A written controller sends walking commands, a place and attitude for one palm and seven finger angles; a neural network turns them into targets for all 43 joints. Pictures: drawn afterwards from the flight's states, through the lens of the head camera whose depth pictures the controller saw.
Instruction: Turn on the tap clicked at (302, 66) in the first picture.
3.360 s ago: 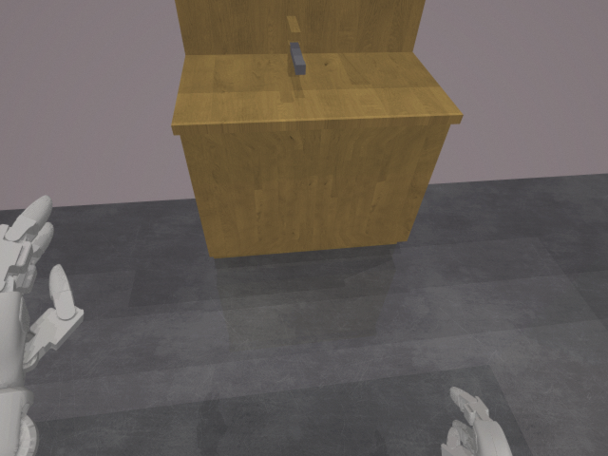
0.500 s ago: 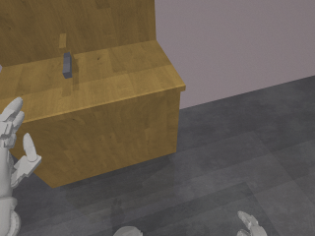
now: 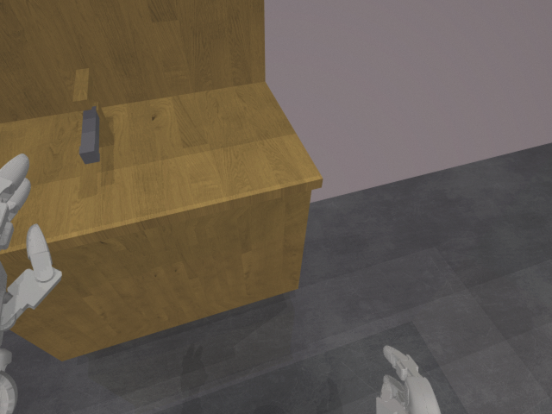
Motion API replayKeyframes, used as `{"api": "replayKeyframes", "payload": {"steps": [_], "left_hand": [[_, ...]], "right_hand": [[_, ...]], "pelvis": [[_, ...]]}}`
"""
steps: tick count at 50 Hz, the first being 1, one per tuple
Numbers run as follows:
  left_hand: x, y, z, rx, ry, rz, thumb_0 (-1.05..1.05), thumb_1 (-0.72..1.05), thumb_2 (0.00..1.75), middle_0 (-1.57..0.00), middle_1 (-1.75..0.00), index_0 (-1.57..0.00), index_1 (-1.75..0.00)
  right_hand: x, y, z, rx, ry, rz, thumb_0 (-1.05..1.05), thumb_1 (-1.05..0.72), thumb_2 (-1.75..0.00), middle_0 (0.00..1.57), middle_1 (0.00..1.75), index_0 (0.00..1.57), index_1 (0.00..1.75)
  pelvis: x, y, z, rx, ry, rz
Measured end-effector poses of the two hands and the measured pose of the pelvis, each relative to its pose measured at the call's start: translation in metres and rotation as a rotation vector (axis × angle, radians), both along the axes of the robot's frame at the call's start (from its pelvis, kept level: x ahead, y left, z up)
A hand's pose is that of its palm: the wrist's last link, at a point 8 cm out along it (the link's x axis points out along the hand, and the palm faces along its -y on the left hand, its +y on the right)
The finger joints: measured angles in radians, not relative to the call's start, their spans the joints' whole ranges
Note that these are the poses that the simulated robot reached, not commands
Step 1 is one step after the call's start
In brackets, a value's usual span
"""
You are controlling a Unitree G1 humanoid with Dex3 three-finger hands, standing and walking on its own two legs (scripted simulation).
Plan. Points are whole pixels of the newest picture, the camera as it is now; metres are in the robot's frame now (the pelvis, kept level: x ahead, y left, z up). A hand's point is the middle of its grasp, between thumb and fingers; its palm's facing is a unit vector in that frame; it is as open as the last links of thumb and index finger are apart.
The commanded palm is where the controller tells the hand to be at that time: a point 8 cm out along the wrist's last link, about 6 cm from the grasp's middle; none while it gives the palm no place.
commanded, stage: take the last steps up to it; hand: left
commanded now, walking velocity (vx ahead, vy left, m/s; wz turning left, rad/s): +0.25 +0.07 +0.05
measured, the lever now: (89, 153) +0.56 +0.41 +0.02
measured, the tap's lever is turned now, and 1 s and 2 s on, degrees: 0 0 0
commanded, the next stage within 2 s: come to a stop and stand still in 0.42 s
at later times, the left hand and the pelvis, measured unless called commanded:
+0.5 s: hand (87, 195) +0.32 +0.25 +0.18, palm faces +0.45 -0.81 -0.38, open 7.4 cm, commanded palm +0.26 +0.28 +0.18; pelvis +0.10 +0.00 -0.01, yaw +2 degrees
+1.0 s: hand (116, 204) +0.32 +0.22 +0.17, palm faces +0.41 -0.80 -0.44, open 7.4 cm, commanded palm +0.26 +0.26 +0.18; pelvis +0.11 -0.02 +0.00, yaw +3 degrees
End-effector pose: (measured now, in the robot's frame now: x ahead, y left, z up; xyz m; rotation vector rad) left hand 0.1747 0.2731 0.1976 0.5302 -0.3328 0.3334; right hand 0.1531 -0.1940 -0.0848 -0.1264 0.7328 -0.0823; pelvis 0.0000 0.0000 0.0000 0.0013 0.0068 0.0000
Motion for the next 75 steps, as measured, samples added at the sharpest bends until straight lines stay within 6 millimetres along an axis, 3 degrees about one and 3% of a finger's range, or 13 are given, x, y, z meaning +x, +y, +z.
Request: {"api": "replayKeyframes", "payload": {"steps": [7, 13, 17, 21, 26, 31, 36, 44, 50, 58, 65, 70, 75], "left_hand": [[0.025, -0.012, -0.009, 0.014, 0.016, 0.079, 0.02, 0.88, 0.9, -0.21, -0.3, -0.21, -0.3], [0.049, -0.014, -0.011, -0.028, 0.043, 0.079, 0.02, 0.88, 0.9, -0.21, -0.3, -0.21, -0.3], [0.063, -0.011, -0.008, -0.02, 0.018, 0.045, 0.02, 0.88, 0.9, -0.21, -0.3, -0.21, -0.3], [0.081, 0.002, -0.007, -0.01, -0.059, 0.022, 0.02, 0.88, 0.9, -0.21, -0.3, -0.21, -0.3], [0.108, 0.014, -0.009, -0.036, -0.06, 0.043, 0.02, 0.88, 0.9, -0.21, -0.3, -0.21, -0.3], [0.116, -0.003, -0.004, -0.026, -0.01, 0.028, 0.02, 0.89, 0.9, -0.21, -0.3, -0.21, -0.3], [0.117, -0.021, -0.006, 0.013, 0.038, 0.062, 0.02, 0.89, 0.9, -0.21, -0.3, -0.21, -0.3], [0.121, -0.027, -0.013, -0.039, 0.095, 0.098, 0.02, 0.88, 0.9, -0.21, -0.3, -0.21, -0.3], [0.103, -0.018, -0.015, -0.028, 0.068, 0.06, 0.02, 0.88, 0.9, -0.21, -0.3, -0.21, -0.3], [0.073, 0.004, -0.013, -0.062, 0.001, 0.094, 0.02, 0.88, 0.9, -0.21, -0.3, -0.21, -0.3], [0.058, -0.009, -0.018, -0.101, 0.006, 0.097, 0.02, 0.89, 0.9, -0.2, -0.3, -0.21, -0.3], [0.047, -0.017, -0.024, -0.118, 0.05, 0.071, 0.02, 0.89, 0.9, -0.21, -0.3, -0.21, -0.3], [0.041, -0.011, -0.025, -0.107, 0.07, 0.075, 0.02, 0.88, 0.9, -0.21, -0.3, -0.21, -0.3]], "right_hand": [[0.027, -0.028, -0.033, -0.012, 0.095, 0.041, 0.01, -0.9, -0.9, 0.21, 0.3, 0.21, 0.3], [0.051, -0.063, -0.013, -0.105, 0.125, 0.008, 0.02, -0.9, -0.9, 0.21, 0.3, 0.2, 0.3], [0.073, -0.073, 0.006, -0.171, 0.08, -0.01, 0.02, -0.91, -0.9, 0.21, 0.3, 0.2, 0.3], [0.099, -0.069, 0.012, -0.204, 0.013, -0.045, 0.02, -0.91, -0.9, 0.2, 0.3, 0.2, 0.3], [0.123, -0.042, 0.015, -0.126, -0.036, -0.041, 0.02, -0.91, -0.9, 0.2, 0.3, 0.2, 0.3], [0.134, -0.019, 0.009, -0.036, -0.031, 0.019, 0.01, -0.9, -0.9, 0.2, 0.3, 0.2, 0.3], [0.141, -0.02, -0.012, 0.014, 0.009, 0.069, 0.01, -0.9, -0.9, 0.21, 0.3, 0.21, 0.3], [0.141, -0.055, -0.008, -0.06, 0.061, 0.04, 0.02, -0.9, -0.9, 0.21, 0.3, 0.21, 0.3], [0.136, -0.071, 0.01, -0.161, 0.021, 0.005, 0.02, -0.9, -0.9, 0.21, 0.3, 0.2, 0.3], [0.114, -0.051, 0.025, -0.159, -0.031, 0.024, 0.02, -0.91, -0.9, 0.2, 0.3, 0.2, 0.3], [0.09, -0.032, 0.01, -0.071, -0.025, 0.075, 0.01, -0.9, -0.9, 0.21, 0.3, 0.2, 0.3], [0.067, -0.037, 0.003, -0.07, 0.015, 0.058, 0.02, -0.9, -0.9, 0.21, 0.3, 0.21, 0.3], [0.045, -0.048, 0.002, -0.103, 0.059, 0.018, 0.02, -0.9, -0.9, 0.21, 0.3, 0.21, 0.3]], "pelvis": [[0.031, -0.019, -0.012, 0.007, -0.017, 0.03], [0.055, -0.021, 0.001, 0.026, -0.007, 0.043], [0.073, -0.016, 0.001, 0.027, -0.009, 0.04], [0.092, -0.003, -0.01, 0.017, -0.028, 0.025], [0.107, -0.002, -0.006, 0.007, -0.021, 0.031], [0.12, -0.011, -0.001, -0.001, -0.009, 0.033], [0.13, -0.028, -0.007, 0.001, -0.024, 0.037], [0.126, -0.033, 0.002, 0.035, -0.007, 0.044], [0.113, -0.024, -0.003, 0.004, -0.008, 0.054], [0.095, -0.016, 0.001, 0.002, -0.025, 0.045], [0.072, -0.024, 0.0, -0.014, -0.037, 0.041], [0.06, -0.025, 0.0, -0.017, -0.033, 0.032], [0.053, -0.023, 0.002, -0.022, -0.035, 0.03]]}}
